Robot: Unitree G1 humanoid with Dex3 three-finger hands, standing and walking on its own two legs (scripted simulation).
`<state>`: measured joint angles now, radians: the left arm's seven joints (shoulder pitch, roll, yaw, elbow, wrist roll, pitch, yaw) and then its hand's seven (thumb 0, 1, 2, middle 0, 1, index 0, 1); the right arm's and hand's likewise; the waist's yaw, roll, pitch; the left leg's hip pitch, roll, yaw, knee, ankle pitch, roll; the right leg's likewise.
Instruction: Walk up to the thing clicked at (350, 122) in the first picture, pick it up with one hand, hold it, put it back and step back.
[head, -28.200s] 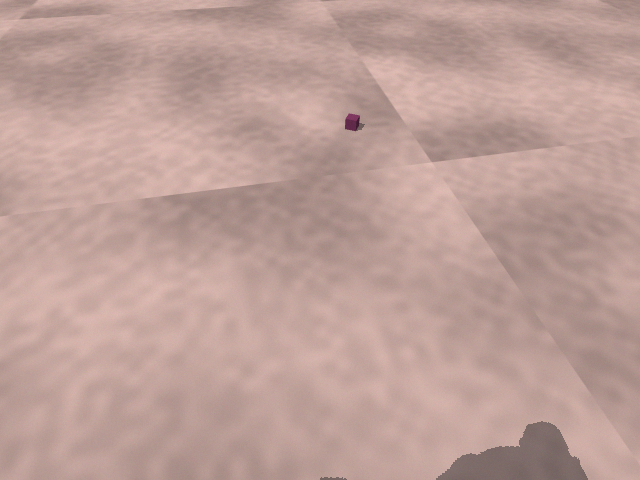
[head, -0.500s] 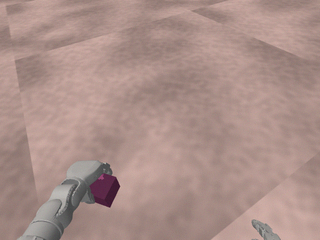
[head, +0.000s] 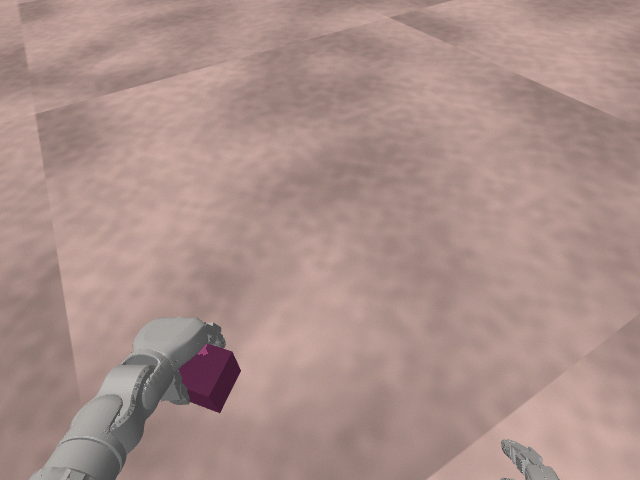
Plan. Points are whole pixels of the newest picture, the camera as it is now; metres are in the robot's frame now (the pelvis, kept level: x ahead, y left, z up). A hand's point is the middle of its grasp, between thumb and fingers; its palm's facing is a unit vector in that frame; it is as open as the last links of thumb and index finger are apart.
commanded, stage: hold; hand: left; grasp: from above
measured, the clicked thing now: (205, 375) +0.30 +0.20 -0.08
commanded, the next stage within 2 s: crouch in 0.14 s
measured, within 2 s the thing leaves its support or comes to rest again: neither
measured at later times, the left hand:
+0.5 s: hand (187, 379) +0.29 +0.22 -0.07, palm faces -0.49 -0.03 -0.87, open 9.3 cm
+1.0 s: hand (216, 407) +0.33 +0.25 -0.31, palm faces -0.42 +0.06 -0.90, open 9.3 cm
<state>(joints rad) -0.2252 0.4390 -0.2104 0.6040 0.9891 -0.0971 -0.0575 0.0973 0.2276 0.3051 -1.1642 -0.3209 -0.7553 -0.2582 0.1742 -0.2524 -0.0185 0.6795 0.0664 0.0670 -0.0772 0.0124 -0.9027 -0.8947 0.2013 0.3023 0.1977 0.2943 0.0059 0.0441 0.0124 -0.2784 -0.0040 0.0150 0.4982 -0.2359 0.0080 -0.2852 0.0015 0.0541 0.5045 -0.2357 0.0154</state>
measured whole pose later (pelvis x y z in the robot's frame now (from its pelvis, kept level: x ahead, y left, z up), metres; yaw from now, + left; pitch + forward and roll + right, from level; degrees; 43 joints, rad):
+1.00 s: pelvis -0.05 +0.01 -0.19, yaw +0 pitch +29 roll -3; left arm -0.60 0.45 -0.07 1.13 1.23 -0.15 0.37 0.08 0.24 0.30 -1.12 -0.40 -0.73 -0.31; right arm 0.23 -0.26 -0.08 0.74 -0.03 0.03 -0.02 0.01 -0.90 -0.89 0.20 0.30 0.20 0.29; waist -0.11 0.03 -0.19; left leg -1.49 -0.01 -0.03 1.55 -0.57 0.02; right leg -1.46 0.02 0.01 1.52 -0.56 0.03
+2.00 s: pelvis -0.07 +0.00 -0.39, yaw -3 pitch +36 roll -6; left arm -0.80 0.65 0.09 1.36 1.34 -0.29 0.46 0.07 0.22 0.31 -1.15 -0.41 -0.74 -0.33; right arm 0.14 -0.26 -0.03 0.77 -0.14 -0.06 0.13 0.00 -0.92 -0.90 0.20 0.30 0.20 0.29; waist -0.18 -0.01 -0.11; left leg -2.20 -0.02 -0.09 2.26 -0.68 0.00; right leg -2.15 0.03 -0.05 2.19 -0.68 0.03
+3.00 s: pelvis -0.07 +0.00 -0.47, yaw -6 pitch +32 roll -8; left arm -0.86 0.78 0.17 1.54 1.36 -0.33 0.55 0.13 0.26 0.29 -1.15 -0.27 -0.74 -0.22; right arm 0.08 -0.27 0.07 0.79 -0.20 -0.09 0.17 0.00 -0.90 -0.89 0.20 0.30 0.20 0.29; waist -0.25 -0.06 0.02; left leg -2.35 -0.01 -0.16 2.51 -0.72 -0.02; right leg -2.29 0.05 -0.11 2.41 -0.69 0.03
